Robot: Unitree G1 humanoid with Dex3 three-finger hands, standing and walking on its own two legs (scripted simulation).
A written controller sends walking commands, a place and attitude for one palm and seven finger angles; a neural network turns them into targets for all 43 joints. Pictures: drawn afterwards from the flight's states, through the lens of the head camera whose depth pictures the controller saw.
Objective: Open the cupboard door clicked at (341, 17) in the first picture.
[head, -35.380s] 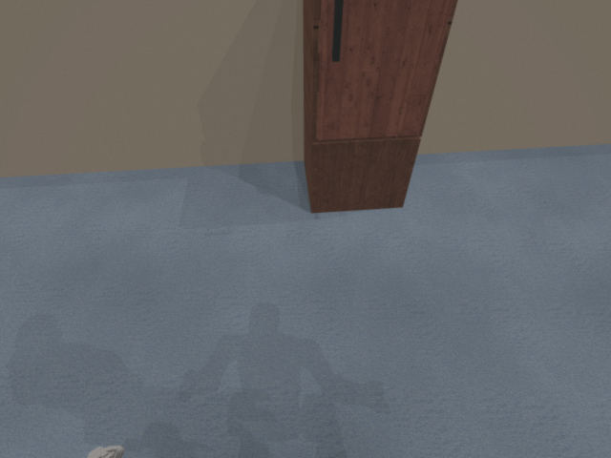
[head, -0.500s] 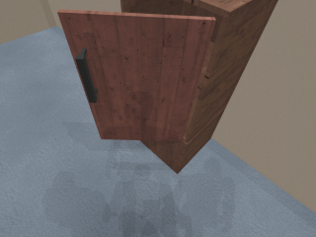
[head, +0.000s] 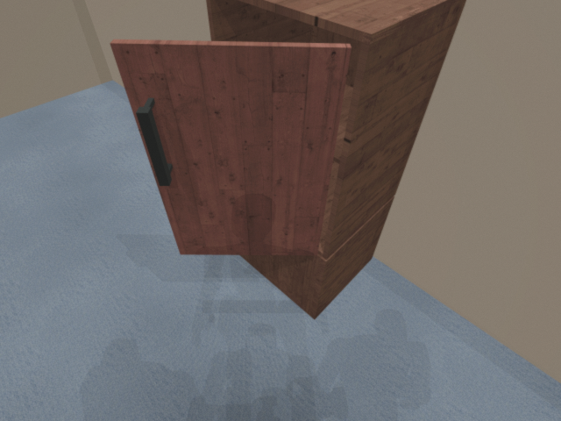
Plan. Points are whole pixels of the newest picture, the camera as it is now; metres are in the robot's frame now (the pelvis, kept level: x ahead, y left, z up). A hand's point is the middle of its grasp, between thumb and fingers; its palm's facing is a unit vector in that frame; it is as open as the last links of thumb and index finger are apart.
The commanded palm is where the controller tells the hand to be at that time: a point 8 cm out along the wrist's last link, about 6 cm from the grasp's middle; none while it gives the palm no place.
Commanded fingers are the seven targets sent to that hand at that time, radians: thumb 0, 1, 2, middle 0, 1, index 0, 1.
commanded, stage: come to a stop and stand still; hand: left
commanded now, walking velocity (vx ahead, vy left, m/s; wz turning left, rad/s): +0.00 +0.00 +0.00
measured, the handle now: (158, 143) +0.58 +0.29 +0.07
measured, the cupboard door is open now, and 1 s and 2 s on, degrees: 44 44 44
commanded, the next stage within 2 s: look again from close up in 0.16 s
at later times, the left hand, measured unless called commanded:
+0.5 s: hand out of the picture +0.02 +0.19 -0.16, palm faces -0.03 -0.98 -0.22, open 7.4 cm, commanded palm none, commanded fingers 0.00 0.90 0.90 -0.20 -0.30 -0.20 -0.30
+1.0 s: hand out of the picture +0.05 +0.19 -0.16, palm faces +0.00 -0.97 -0.23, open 7.4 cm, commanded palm none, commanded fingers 0.00 0.90 0.90 -0.20 -0.30 -0.20 -0.30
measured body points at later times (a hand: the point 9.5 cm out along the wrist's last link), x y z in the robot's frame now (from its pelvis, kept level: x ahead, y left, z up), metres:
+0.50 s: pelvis +0.00 +0.00 +0.01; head +0.01 +0.00 +0.46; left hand +0.02 +0.24 -0.15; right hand +0.00 -0.24 -0.14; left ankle +0.04 +0.10 -0.73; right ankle -0.01 -0.10 -0.73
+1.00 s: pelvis +0.03 +0.00 +0.01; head +0.04 +0.00 +0.46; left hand +0.05 +0.24 -0.15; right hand +0.08 -0.24 -0.14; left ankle +0.04 +0.10 -0.73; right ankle -0.01 -0.10 -0.73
